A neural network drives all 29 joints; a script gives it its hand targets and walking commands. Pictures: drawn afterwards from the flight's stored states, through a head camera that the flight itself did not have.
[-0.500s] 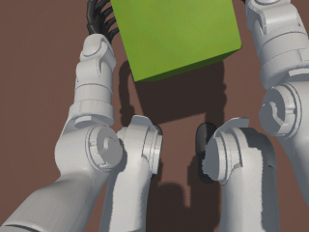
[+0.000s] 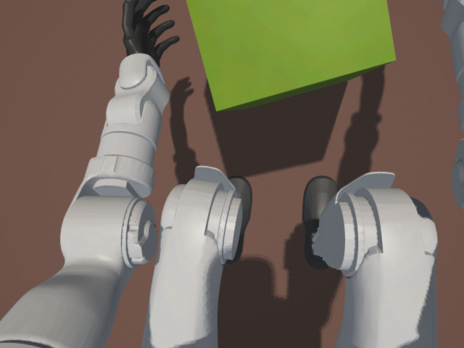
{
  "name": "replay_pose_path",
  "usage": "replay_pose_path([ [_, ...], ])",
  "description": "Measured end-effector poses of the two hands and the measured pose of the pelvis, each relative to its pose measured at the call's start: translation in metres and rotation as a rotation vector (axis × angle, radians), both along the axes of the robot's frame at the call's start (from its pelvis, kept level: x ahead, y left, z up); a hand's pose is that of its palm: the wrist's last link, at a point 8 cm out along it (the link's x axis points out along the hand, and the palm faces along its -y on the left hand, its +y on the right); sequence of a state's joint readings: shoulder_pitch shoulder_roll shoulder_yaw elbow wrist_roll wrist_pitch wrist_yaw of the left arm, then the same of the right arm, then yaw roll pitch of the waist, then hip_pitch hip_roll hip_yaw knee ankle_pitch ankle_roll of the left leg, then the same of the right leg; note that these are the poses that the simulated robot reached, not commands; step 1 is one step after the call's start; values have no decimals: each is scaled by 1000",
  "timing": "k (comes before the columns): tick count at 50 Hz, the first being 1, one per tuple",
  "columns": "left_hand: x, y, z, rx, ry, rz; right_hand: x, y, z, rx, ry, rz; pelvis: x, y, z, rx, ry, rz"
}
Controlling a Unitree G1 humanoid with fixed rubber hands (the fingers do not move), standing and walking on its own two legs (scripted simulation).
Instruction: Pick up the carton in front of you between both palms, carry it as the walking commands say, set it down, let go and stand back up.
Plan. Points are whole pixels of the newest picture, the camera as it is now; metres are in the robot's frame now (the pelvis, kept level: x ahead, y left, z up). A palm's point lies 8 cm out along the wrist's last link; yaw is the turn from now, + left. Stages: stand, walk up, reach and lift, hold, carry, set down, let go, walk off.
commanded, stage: set down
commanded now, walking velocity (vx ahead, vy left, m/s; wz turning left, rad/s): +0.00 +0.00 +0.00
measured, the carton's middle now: (282, 28) +0.53 -0.03 -0.24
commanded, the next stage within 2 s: let go in 0.96 s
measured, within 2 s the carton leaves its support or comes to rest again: neither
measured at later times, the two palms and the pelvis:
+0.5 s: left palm (70, 20) +0.49 +0.15 +0.00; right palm out of the picture +0.56 -0.22 +0.00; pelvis +0.01 +0.00 +0.12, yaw +0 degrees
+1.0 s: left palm out of the picture +0.48 +0.16 +0.15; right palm out of the picture +0.56 -0.23 +0.15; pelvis +0.05 -0.02 +0.26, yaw -2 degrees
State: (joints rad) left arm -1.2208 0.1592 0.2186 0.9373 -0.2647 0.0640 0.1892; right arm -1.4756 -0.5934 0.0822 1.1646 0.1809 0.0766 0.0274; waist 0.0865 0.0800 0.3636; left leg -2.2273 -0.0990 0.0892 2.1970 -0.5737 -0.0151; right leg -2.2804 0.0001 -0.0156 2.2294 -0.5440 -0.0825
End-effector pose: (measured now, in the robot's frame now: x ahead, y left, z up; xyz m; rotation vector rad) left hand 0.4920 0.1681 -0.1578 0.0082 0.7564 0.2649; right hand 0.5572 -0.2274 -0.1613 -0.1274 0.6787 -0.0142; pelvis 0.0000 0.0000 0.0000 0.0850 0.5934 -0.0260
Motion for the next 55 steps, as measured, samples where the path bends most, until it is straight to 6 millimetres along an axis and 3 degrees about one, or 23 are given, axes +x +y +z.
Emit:
replay_pose_path([
  [5, 0, -9, 41, -31, -78, 30, -3, 9, 36, -11, -3, 42, -3, 4, 15, -6, 5, 9],
  [13, -6, -27, 91, -41, -37, 13, -3, 6, 108, 20, 32, 12, -5, 6, 57, -11, 64, -1],
  [22, 4, -11, 143, -1, -89, 61, 10, 11, 144, 33, 15, 54, 4, 2, 99, 7, 156, -10],
  [28, -7, -20, 173, -19, -70, 35, -3, -1, 172, -10, 36, 58, 13, -4, 137, 6, 191, -6],
  [31, -11, -22, 188, -15, -55, 44, -5, -10, 192, 8, 30, 39, 17, -5, 154, 1, 193, -15],
  [36, -1, -22, 228, 12, -79, 37, 1, -17, 232, 3, 10, 41, 23, -9, 181, 10, 199, -35],
  [44, 0, -11, 285, 5, -101, 45, 11, -2, 280, 4, 22, 72, 36, -16, 225, 15, 211, -42],
  [50, -11, -12, 312, -3, -82, 32, 6, -4, 314, 2, 19, 57, 47, -18, 261, -3, 199, -36],
  [55, -18, -18, 337, 3, -75, -11, -10, -19, 342, -42, 31, 26, 56, -18, 288, -13, 176, -44],
])
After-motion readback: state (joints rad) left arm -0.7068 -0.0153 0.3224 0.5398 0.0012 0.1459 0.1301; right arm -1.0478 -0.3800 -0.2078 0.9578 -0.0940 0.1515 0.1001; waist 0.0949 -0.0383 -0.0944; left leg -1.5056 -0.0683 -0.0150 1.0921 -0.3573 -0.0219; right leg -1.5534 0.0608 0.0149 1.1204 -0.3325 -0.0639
